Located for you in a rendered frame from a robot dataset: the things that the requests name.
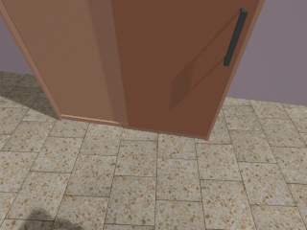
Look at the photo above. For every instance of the wardrobe door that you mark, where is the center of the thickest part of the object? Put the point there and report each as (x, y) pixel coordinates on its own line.
(171, 55)
(73, 44)

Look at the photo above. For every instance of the handle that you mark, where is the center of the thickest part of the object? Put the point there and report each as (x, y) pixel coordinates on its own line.
(235, 37)

